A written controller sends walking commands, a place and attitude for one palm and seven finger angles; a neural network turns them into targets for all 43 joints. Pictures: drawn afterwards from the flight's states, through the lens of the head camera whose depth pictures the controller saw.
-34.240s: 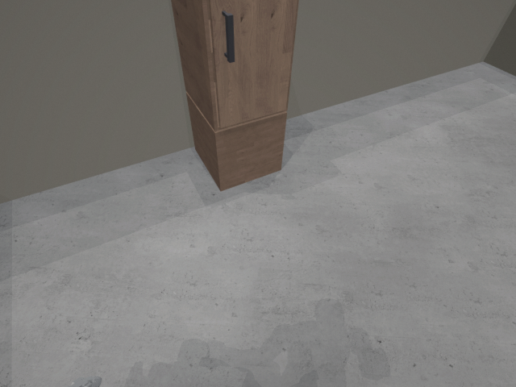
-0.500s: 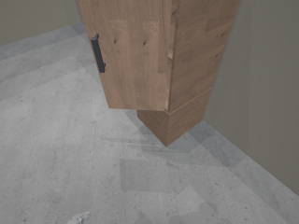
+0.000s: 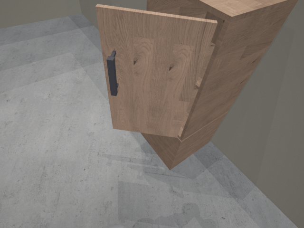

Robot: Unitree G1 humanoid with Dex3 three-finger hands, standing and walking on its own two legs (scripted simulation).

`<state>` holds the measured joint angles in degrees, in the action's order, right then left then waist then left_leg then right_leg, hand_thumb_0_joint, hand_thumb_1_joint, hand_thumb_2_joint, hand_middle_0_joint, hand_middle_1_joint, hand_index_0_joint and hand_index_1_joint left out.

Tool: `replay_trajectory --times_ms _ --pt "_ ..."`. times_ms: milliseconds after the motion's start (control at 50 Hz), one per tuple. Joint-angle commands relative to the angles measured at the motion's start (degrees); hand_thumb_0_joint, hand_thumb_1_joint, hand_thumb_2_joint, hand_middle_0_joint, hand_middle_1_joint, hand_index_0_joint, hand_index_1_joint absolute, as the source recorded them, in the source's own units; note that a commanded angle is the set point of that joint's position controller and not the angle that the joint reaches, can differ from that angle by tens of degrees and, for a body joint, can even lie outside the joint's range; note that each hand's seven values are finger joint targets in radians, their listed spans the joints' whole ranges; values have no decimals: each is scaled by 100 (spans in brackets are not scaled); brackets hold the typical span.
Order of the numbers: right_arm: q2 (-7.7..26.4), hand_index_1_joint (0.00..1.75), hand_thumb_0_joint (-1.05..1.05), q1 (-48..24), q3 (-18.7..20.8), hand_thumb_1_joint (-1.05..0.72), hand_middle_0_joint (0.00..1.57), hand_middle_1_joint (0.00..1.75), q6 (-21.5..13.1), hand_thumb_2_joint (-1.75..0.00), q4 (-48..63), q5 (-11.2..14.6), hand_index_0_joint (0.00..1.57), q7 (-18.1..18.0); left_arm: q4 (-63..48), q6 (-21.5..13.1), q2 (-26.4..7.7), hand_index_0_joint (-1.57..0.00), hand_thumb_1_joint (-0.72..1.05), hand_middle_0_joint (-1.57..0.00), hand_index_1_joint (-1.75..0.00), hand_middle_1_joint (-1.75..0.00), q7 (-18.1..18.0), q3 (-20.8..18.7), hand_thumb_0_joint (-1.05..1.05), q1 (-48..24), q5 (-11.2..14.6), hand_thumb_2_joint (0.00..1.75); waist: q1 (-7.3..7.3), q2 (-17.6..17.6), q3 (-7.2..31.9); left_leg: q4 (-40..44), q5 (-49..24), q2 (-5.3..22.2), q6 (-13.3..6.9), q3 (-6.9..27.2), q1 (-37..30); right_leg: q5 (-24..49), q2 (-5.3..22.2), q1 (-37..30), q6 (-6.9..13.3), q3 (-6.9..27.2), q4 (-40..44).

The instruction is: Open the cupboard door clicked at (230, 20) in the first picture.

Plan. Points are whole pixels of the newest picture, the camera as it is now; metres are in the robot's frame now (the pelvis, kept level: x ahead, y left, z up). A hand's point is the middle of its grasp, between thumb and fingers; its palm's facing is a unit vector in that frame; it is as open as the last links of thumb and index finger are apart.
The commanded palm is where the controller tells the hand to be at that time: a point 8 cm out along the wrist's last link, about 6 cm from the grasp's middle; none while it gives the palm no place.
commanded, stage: come to a stop and stand still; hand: left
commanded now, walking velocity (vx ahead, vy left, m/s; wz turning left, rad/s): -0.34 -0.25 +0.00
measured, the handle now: (114, 74) +0.58 +0.19 +0.05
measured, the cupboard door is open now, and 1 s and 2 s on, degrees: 48 48 48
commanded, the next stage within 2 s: look again from close up in 1.14 s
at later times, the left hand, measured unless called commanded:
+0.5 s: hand out of the picture +0.09 +0.14 -0.16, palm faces -0.04 -0.97 -0.24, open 7.4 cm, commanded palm none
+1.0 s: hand out of the picture +0.02 +0.09 -0.16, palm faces +0.02 -0.99 -0.17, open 7.4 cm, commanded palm none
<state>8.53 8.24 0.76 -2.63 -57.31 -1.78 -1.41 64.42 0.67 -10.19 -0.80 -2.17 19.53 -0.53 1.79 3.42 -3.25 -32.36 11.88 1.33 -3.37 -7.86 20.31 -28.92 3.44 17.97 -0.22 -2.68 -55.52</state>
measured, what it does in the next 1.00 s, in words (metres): steps on the spot: right foot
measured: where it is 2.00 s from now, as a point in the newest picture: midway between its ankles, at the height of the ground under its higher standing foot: outside the picture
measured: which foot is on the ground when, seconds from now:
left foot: down 0.00-1.00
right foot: up 0.00-0.38, down 0.40-1.00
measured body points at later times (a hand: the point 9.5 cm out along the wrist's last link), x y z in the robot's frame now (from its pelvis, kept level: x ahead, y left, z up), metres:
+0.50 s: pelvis +0.01 -0.05 +0.00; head +0.04 -0.06 +0.45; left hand +0.09 +0.19 -0.14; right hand +0.01 -0.30 -0.15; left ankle +0.04 +0.07 -0.72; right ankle -0.03 -0.18 -0.73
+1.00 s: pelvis +0.02 -0.08 +0.01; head +0.04 -0.08 +0.46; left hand +0.02 +0.14 -0.15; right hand +0.02 -0.30 -0.15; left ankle +0.03 +0.07 -0.73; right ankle -0.03 -0.18 -0.73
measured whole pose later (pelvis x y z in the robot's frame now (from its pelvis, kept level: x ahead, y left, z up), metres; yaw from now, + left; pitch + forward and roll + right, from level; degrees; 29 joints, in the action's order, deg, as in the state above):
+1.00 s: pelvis +0.02 -0.08 +0.01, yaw -1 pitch -1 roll +0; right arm 8.4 14.8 0.7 0.3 -66.0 -1.0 -1.8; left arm 65.3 0.3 -8.5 -1.2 -0.4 16.1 0.0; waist -0.1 0.6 -1.5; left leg -23.3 12.1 2.9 2.3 -1.8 10.6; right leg -16.9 0.1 5.5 1.0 -2.6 -22.9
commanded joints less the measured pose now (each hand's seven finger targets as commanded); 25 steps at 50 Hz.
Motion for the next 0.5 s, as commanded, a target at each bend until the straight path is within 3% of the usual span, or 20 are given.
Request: replay_trajectory --times_ms 0,80,120,200,240,280,320,340,360,380,400,420,440,480 --pt "1076 30 0 421 151 -90 20 30 116 -90 14 64 20 -201 -377 114 -325 -20 90 -20 -30 -30 -33 -78 0 348 -13 90 -93 -857 644 1400 -3217 1900 -655 1371 -827 157 98 308 -129 242 103" --pt "1224 30 0 486 342 -90 20 30 246 -90 36 50 20 -251 -738 303 -470 -20 90 -20 -30 -30 -27 -239 0 39 -83 90 -172 -830 721 1320 -3090 2091 -782 1381 -942 279 -71 837 -177 365 -625" --pt "1206 30 0 380 366 -90 20 30 264 -90 78 45 20 -243 -856 339 -454 -20 90 -20 -30 -30 -15 -273 0 -70 -93 90 -161 -1105 697 1322 -2790 1978 -706 1220 -942 448 -111 996 -214 396 -782" --pt "1218 30 0 381 414 -90 20 30 281 -90 119 10 20 -185 -1059 347 -416 -20 90 -20 -30 -30 11 -252 0 -392 -93 90 -212 -1329 633 1411 -1878 1856 -621 1214 -771 446 -125 715 -189 254 -71" --pt "1203 30 0 459 429 -90 20 30 295 -90 109 -12 20 -146 -1134 283 -381 -20 90 -20 -30 -30 21 -196 0 -533 -107 90 -265 -1394 537 1387 -1624 1765 -581 1238 -741 340 -139 440 -125 47 720" --pt "1320 30 0 557 474 -90 20 30 309 -90 95 -11 20 -97 -1149 237 -381 -20 90 -20 -30 -30 17 -175 0 -482 -73 90 -269 -1432 751 1341 -1401 1727 -516 1373 -710 525 -191 -103 -64 -42 1526" --pt "1296 30 0 540 486 -90 20 30 337 -90 107 37 20 -57 -1041 184 -476 -20 90 -20 -30 -30 4 -182 0 -190 -66 90 -108 -1178 751 1077 -773 1446 -271 1214 -318 1425 -237 -882 -17 -157 2677" --pt "1076 30 0 611 452 -90 20 30 343 -90 106 74 20 -20 -1034 125 -680 -20 90 -20 -30 -30 -23 -202 0 -94 -84 90 -67 -742 627 737 -263 1089 -18 1007 8 1715 -5 -1225 74 181 3390" --pt "742 30 0 665 392 -90 20 30 368 -90 196 118 20 23 -1072 67 -1069 -20 90 -20 -30 -30 -48 -231 0 -210 -120 90 -150 356 470 102 827 473 368 487 456 1583 999 -1085 457 1351 3981" --pt "546 30 0 522 308 -90 20 30 421 -90 304 118 20 70 -1170 51 -1323 -20 90 -20 -30 -30 -51 -197 0 -502 -118 90 -169 871 291 -635 1649 97 494 334 238 1360 1651 -258 874 1717 4334" --pt "560 30 0 396 303 -90 20 30 467 -90 371 101 20 82 -1218 29 -1264 -20 90 -20 -30 -30 -52 -150 0 -756 -126 90 -199 543 273 -995 1605 54 465 517 -9 1508 1512 172 979 1545 4266" --pt "512 30 0 465 286 -90 20 30 472 -90 266 68 20 66 -1143 -32 -1113 -20 90 -20 -30 -30 -73 -131 0 -912 -116 90 -291 1012 281 -1093 1429 44 443 591 118 2482 1197 -125 932 1376 3961" --pt "523 30 0 699 261 -90 20 30 453 -90 148 80 20 46 -1080 -60 -948 -20 90 -20 -30 -30 -96 -88 0 -1007 -77 90 -389 1076 415 -890 1151 102 460 608 -92 3203 1052 -360 880 1048 3693" --pt "537 30 0 915 217 -90 20 30 375 -90 -70 107 20 31 -942 -105 -853 -20 90 -20 -30 -30 -100 -42 0 -926 -28 90 -399 695 507 85 391 83 501 590 -432 4314 813 -821 665 703 3062"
